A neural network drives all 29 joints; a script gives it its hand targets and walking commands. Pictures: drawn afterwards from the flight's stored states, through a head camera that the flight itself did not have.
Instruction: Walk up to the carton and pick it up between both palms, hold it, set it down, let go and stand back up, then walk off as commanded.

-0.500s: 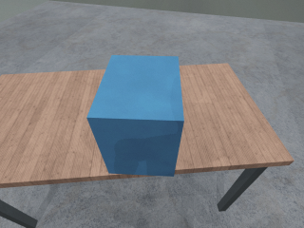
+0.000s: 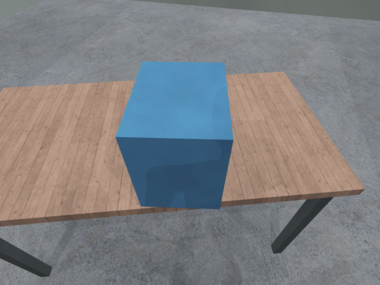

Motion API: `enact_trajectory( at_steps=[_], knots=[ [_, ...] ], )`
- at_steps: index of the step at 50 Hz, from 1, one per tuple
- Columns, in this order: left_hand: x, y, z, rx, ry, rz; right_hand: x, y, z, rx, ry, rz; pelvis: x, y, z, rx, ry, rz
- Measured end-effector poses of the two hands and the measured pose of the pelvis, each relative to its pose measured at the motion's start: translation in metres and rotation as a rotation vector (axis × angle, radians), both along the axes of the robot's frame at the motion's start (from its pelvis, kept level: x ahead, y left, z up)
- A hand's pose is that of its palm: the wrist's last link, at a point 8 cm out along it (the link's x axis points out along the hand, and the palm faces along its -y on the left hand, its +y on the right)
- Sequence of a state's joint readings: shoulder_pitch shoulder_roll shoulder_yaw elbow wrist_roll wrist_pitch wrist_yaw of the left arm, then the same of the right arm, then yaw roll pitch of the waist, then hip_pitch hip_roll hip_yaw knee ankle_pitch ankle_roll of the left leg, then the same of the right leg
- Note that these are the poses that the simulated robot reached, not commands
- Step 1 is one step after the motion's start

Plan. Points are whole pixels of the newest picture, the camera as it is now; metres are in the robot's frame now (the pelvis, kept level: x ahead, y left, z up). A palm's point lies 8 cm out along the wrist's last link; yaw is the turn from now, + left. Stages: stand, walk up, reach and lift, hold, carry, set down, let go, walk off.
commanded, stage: stand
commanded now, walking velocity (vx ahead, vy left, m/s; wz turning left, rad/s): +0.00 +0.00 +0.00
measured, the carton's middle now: (181, 136) +0.45 +0.04 +0.04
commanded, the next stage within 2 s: walk off in 0.86 s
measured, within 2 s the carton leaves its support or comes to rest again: neither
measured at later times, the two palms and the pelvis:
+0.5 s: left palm out of the picture +0.05 +0.28 -0.12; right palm out of the picture +0.05 -0.29 -0.13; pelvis +0.00 +0.00 +0.00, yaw +0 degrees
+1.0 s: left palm out of the picture +0.08 +0.28 -0.12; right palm out of the picture +0.07 -0.30 -0.13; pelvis +0.01 -0.01 +0.00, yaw +0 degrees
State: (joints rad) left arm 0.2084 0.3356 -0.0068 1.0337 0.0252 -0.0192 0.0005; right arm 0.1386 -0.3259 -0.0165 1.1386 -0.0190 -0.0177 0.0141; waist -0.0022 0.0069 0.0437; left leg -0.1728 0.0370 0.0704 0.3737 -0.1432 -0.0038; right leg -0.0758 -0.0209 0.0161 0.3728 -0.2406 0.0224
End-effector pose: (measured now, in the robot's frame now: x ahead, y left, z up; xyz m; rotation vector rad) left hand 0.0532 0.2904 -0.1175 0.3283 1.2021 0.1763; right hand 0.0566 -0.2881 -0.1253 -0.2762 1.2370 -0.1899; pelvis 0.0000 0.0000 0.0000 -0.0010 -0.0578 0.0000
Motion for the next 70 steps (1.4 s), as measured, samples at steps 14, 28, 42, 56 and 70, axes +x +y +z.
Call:
enact_trajectory(
  at_steps=[14, 28, 42, 56, 70],
  knots=[
    [-0.008, -0.002, -0.002, -0.003, 0.035, 0.002, -0.007, -0.004, -0.001, -0.005, 0.022, -0.011, -0.005, -0.001, 0.000, 0.000, 0.004, -0.004],
    [0.006, -0.007, 0.000, -0.005, 0.019, 0.004, -0.001, -0.006, -0.003, 0.001, 0.022, -0.005, -0.001, -0.004, 0.000, 0.000, 0.001, 0.000],
    [0.022, -0.009, 0.001, -0.002, 0.003, 0.008, 0.008, -0.008, -0.002, 0.001, 0.019, -0.006, 0.007, -0.007, 0.001, 0.001, 0.008, 0.000],
    [0.027, -0.010, -0.002, -0.006, 0.008, 0.034, 0.017, -0.012, -0.001, -0.005, -0.009, -0.027, 0.007, -0.008, -0.002, 0.000, 0.027, 0.004],
    [0.004, -0.017, -0.008, 0.099, -0.077, -0.051, -0.001, -0.059, -0.029, -0.045, -0.145, 0.038, -0.066, -0.041, -0.041, 0.030, 0.006, -0.021]
  ],
)
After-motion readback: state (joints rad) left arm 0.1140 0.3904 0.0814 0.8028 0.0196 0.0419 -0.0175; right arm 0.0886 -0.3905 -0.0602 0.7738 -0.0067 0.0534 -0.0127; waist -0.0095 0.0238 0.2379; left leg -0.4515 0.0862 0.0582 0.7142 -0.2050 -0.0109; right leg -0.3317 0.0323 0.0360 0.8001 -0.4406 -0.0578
